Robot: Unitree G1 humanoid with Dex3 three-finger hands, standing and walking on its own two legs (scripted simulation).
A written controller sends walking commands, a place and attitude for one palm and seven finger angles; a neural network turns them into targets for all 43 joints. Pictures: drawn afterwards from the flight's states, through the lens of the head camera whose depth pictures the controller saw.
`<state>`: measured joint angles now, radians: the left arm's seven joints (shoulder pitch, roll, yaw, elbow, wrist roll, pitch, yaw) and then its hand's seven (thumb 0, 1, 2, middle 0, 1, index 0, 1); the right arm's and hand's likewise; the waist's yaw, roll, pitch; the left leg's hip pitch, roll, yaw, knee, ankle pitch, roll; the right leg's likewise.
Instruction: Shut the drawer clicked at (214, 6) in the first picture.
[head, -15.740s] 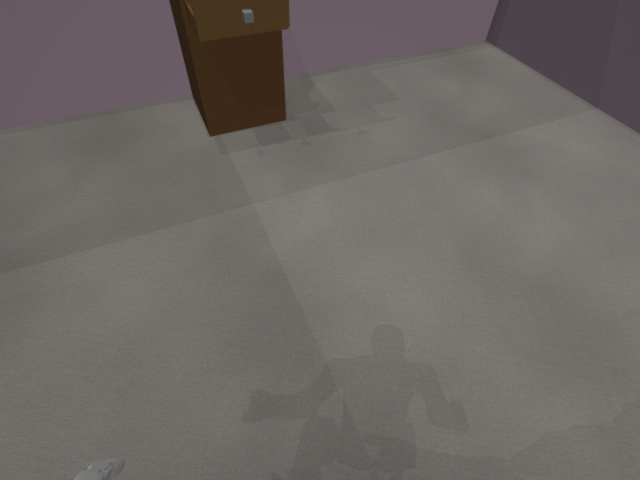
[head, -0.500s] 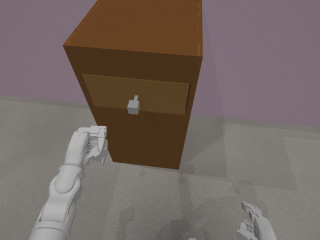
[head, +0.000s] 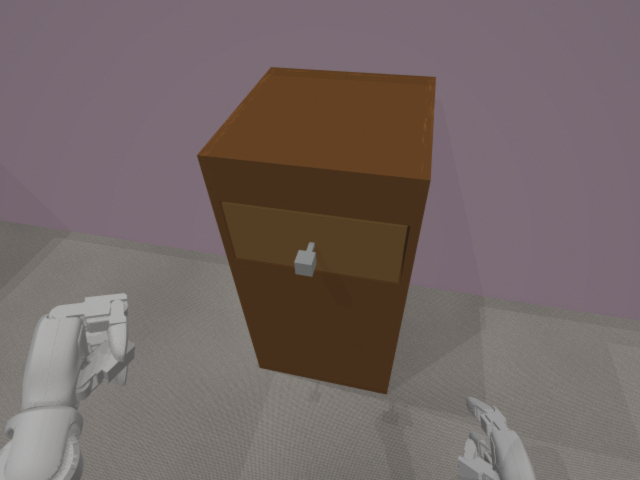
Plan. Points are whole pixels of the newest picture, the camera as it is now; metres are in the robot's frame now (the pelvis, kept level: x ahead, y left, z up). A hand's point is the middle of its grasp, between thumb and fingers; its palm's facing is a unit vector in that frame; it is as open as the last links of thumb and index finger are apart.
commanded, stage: draw the hand back to the body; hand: left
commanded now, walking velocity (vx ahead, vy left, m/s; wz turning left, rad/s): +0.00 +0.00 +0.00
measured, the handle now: (307, 256) +0.57 +0.10 -0.12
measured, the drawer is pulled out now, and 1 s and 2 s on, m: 0.00 0.00 0.00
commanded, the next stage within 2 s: step back with the hand held close in 0.28 s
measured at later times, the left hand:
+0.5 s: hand (84, 361) +0.17 +0.24 +0.16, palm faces +0.40 -0.82 -0.41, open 3.2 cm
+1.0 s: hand (36, 411) +0.13 +0.26 +0.16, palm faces +0.35 -0.80 -0.49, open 3.2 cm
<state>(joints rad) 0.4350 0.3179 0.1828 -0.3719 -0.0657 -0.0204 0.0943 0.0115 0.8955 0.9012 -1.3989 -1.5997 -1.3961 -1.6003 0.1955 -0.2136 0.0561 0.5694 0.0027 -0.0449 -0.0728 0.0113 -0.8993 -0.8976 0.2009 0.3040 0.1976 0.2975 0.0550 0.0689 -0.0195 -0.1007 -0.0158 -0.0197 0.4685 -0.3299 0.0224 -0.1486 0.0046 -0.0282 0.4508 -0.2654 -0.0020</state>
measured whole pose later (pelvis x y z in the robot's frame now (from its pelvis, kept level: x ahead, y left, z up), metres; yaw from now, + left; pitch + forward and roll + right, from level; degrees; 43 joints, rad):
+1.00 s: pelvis -0.07 +0.02 -0.01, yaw -1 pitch +0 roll +0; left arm 0.60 0.38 0.37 -0.53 -0.02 -0.21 0.13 0.01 0.89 0.90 -1.40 -1.60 -1.40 -1.60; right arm 0.18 -0.21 -0.01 0.54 0.00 -0.03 -0.08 0.01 -0.90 -0.90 0.20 0.30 0.20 0.30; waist 0.00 0.01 0.01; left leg -0.29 -0.04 0.02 0.54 -0.26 0.05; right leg -0.34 -0.02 0.01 0.50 -0.17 0.03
